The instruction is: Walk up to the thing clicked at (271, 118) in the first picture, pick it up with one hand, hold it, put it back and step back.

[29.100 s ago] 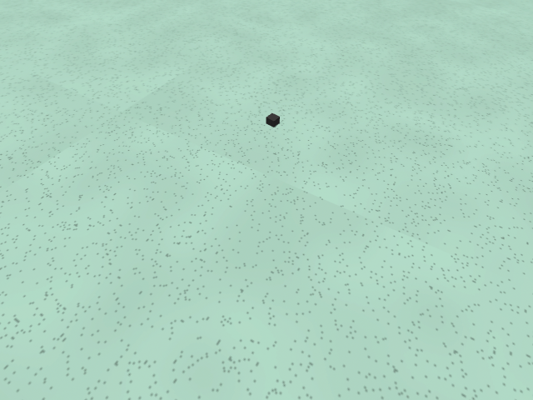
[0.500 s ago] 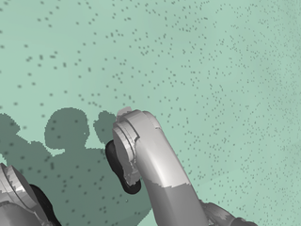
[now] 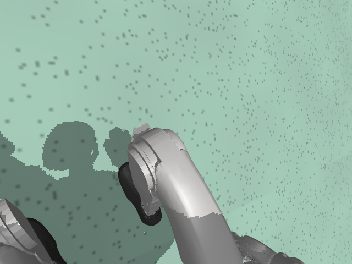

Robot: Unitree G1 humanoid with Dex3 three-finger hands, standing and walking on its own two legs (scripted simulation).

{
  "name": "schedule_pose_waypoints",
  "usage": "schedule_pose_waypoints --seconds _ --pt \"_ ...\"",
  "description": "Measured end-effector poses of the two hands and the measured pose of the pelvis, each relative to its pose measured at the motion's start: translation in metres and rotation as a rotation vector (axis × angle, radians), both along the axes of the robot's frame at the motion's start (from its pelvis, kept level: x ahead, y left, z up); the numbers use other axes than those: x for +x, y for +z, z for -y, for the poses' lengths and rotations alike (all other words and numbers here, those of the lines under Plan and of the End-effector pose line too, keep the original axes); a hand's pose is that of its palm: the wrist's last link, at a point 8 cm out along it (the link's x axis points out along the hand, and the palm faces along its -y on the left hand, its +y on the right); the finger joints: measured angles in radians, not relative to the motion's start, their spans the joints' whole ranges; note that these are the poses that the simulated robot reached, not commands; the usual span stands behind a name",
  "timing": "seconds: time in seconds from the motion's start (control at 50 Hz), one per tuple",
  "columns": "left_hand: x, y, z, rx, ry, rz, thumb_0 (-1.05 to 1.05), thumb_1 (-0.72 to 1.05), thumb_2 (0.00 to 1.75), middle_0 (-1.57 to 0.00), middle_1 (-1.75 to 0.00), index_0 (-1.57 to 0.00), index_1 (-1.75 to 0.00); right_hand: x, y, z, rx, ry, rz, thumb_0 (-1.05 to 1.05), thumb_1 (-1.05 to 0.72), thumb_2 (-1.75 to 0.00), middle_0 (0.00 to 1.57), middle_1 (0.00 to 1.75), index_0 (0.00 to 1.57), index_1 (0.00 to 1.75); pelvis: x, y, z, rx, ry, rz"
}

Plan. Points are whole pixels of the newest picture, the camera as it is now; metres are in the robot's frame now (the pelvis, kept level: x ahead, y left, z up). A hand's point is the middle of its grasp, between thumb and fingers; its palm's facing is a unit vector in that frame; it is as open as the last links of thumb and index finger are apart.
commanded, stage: close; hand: left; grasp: from above
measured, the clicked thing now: out of the picture +0.43 +0.36 -0.30
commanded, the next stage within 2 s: settle in 1.80 s
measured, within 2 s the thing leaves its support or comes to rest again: neither
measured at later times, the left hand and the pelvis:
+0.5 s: hand out of the picture +0.43 +0.34 -0.26, palm faces -0.01 -0.46 -0.89, open 11.4 cm; pelvis +0.00 +0.00 +0.00, yaw +0 degrees
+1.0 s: hand out of the picture +0.43 +0.34 -0.26, palm faces +0.00 -0.46 -0.89, open 10.5 cm; pelvis +0.00 +0.00 +0.00, yaw +0 degrees
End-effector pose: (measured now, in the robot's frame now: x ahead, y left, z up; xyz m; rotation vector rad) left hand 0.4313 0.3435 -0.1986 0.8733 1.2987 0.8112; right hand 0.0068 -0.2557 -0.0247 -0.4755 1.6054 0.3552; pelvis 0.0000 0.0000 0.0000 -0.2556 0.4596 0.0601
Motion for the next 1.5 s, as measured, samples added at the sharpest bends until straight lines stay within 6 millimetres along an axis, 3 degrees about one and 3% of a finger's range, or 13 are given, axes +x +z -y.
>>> schedule_pose_waypoints --seconds 0.28,0.56,1.5 --pt "-0.0045 -0.003 -0.0016 -0.005 -0.025 -0.015 0.0 -0.17 0.82 -0.36 -0.76 -0.33 -0.79 0.0026 -0.0012 -0.0031 0.006 0.003 0.012 0.0 -0.91 -0.9 0.2 0.29 0.19 0.3 -0.0006 0.0008 -0.0001 -0.004 -0.008 -0.005" --pt "-0.0053 -0.0049 -0.0015 -0.004 -0.031 -0.01 0.0 -0.08 0.73 -0.43 -0.67 -0.41 -0.7 0.002 0.0033 -0.0027 -0.003 0.013 0.007 0.0 -0.91 -0.89 0.2 0.29 0.19 0.3 0.0 0.0018 -0.0003 -0.008 -0.004 0.0" --pt "-0.0079 -0.0085 -0.0066 -0.011 0.005 0.0 0.0 0.1 0.67 -0.56 -0.61 -0.55 -0.64 0.0069 0.0038 -0.0016 -0.005 0.032 0.006 0.0 -0.9 -0.89 0.2 0.29 0.19 0.3 0.0008 0.0008 -0.0016 -0.012 0.0 0.006"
